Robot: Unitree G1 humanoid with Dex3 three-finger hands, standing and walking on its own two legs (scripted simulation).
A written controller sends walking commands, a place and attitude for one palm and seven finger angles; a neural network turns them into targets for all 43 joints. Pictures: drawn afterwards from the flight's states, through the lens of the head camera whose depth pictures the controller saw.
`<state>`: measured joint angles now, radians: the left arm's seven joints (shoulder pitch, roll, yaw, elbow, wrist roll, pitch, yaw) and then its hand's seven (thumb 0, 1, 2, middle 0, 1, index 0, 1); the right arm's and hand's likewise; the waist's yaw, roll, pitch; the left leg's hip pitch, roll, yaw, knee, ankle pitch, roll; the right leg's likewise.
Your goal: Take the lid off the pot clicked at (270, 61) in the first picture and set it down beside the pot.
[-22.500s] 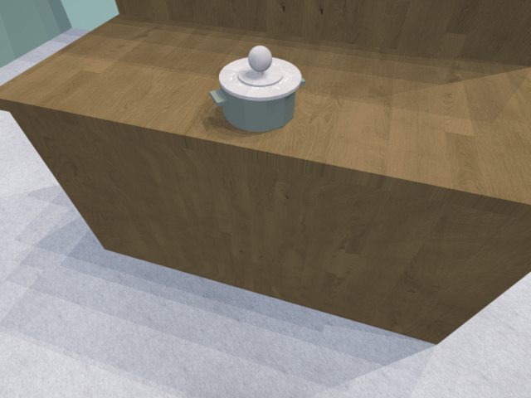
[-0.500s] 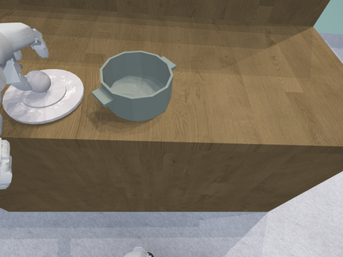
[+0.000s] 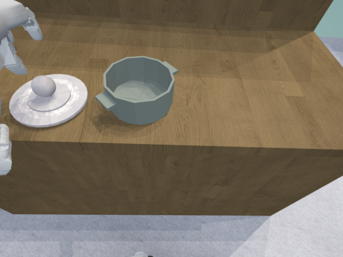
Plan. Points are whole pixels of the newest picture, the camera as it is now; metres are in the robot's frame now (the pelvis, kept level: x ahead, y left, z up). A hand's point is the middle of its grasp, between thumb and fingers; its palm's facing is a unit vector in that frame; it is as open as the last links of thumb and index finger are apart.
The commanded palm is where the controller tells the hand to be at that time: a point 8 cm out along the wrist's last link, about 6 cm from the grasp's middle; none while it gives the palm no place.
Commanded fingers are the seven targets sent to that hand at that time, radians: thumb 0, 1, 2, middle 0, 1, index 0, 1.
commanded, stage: raise the empty hand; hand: left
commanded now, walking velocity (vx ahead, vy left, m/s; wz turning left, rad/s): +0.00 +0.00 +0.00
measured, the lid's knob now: (43, 86) +0.51 +0.31 +0.09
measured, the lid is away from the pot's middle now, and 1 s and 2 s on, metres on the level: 0.24 0.24 0.24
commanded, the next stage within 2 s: draw the hand back to the body in 0.12 s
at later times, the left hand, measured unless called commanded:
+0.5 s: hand (13, 49) +0.47 +0.30 +0.22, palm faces -0.24 -0.07 -0.97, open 11.0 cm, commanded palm +0.44 +0.29 +0.29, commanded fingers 0.00 -0.10 0.83 -0.43 -0.70 -0.43 -0.70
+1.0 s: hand (34, 40) +0.42 +0.22 +0.27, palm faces +0.42 -0.87 -0.24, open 10.9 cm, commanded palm +0.36 +0.27 +0.28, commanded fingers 0.00 0.15 0.85 -0.38 -0.60 -0.38 -0.60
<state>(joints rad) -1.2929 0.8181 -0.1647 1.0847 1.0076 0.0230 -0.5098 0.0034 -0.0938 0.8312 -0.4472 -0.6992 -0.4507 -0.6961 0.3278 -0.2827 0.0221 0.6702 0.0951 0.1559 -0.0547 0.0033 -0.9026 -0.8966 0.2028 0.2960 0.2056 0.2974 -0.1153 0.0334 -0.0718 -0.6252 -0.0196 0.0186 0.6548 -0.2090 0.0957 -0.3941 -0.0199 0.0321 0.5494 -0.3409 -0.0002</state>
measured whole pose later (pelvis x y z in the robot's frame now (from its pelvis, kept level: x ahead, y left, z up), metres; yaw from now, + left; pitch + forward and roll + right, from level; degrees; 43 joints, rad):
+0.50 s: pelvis +0.01 -0.01 +0.00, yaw +0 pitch +9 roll -3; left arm -1.15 0.84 -0.08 0.93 0.99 0.03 -0.51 0.00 -0.09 0.83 -0.45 -0.70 -0.45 -0.70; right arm 0.31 -0.28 0.01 0.63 0.10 0.20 -0.03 0.00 -0.90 -0.90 0.20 0.30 0.20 0.30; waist -0.11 0.04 -0.06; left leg -0.57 -0.02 0.01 0.61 -0.20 0.08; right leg -0.35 -0.02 0.03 0.52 -0.34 0.01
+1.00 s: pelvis +0.01 -0.05 +0.02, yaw -1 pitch +0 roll -1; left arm -0.62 0.55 0.32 0.42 0.00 -0.06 0.06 0.00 -0.04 0.83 -0.43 -0.68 -0.43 -0.67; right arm 0.19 -0.23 0.08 0.60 0.06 0.00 -0.06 0.01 -0.90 -0.90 0.20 0.30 0.21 0.30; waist -0.01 0.01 0.02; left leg -0.31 0.02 0.02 0.47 -0.17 0.02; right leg -0.10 0.01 0.05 0.38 -0.29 0.01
